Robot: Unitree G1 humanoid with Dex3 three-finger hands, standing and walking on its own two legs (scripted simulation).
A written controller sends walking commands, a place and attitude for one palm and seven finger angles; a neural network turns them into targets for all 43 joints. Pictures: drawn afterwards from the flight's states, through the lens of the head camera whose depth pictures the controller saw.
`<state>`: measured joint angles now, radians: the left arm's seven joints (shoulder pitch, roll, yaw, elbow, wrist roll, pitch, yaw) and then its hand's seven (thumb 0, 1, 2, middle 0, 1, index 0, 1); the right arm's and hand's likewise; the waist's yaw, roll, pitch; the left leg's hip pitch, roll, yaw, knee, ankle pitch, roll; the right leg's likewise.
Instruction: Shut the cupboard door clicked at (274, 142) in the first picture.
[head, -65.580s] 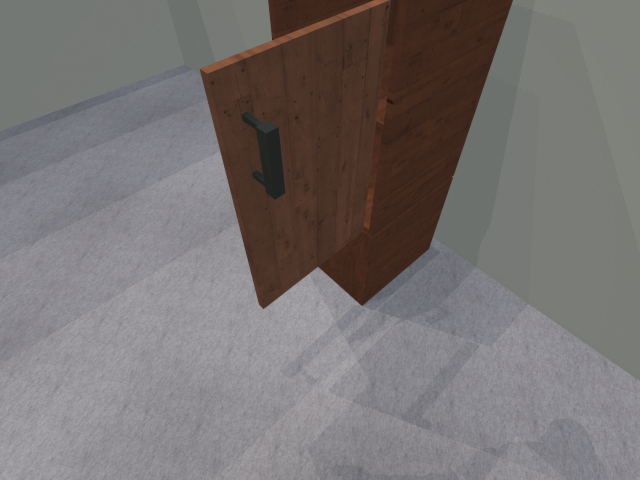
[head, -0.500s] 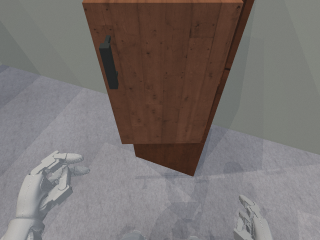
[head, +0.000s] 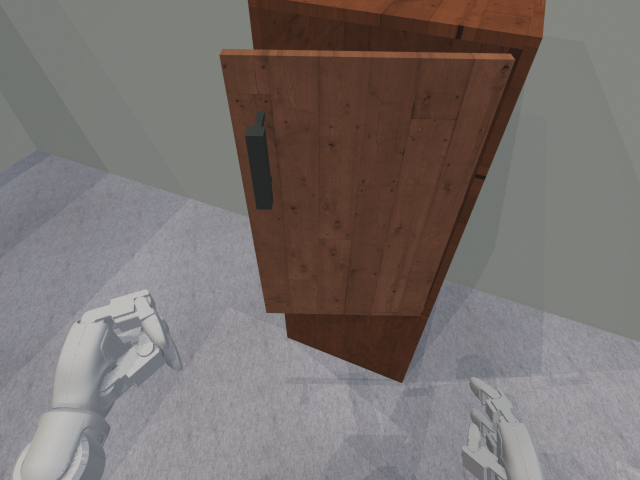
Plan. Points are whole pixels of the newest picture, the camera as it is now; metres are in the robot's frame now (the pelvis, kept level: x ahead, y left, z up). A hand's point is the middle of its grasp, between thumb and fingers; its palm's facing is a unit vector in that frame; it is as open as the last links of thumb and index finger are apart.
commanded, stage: raise the hand and make a fist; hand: left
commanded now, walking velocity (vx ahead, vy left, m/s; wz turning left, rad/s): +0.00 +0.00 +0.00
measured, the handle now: (262, 161) +0.50 +0.14 +0.14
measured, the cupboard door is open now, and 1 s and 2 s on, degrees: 22 22 22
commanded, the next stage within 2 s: bring the fist close to the handle in 0.68 s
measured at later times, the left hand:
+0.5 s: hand (183, 319) +0.24 +0.16 +0.14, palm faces +0.09 -1.00 -0.04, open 3.1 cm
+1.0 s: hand (214, 304) +0.25 +0.14 +0.15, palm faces +0.07 -1.00 -0.03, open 3.1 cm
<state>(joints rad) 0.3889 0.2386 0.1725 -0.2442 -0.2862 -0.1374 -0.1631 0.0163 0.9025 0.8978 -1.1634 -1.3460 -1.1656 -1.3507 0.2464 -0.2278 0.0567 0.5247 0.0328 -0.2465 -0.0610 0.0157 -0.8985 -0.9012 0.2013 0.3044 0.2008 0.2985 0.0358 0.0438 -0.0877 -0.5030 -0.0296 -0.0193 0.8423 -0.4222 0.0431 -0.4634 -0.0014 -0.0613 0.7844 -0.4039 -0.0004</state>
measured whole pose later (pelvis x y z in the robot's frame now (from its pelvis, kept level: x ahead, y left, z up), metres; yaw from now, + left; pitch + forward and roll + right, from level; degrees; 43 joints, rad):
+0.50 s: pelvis +0.00 -0.02 +0.02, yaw -1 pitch +0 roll +0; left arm 0.27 0.23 0.19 -0.22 -0.28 0.05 -0.14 0.02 0.90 0.90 -1.30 -1.50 -1.30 -1.50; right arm 0.25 -0.25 0.05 0.59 0.05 -0.24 -0.08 0.02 -0.90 -0.90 0.20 0.30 0.20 0.30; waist 0.03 0.05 -0.06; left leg -0.31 -0.02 -0.02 0.64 -0.34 0.01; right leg -0.30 0.01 -0.05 0.63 -0.34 -0.03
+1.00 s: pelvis +0.00 -0.03 +0.02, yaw +0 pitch -1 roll +0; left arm 0.16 0.20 0.12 -0.15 -0.24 0.00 -0.10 0.02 0.90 0.90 -1.30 -1.50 -1.31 -1.50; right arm 0.23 -0.25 0.05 0.61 0.04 -0.24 -0.08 0.02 -0.90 -0.90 0.20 0.30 0.20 0.30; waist 0.04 0.06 -0.04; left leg -0.31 -0.02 -0.03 0.64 -0.33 0.01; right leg -0.29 0.01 -0.07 0.64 -0.34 -0.04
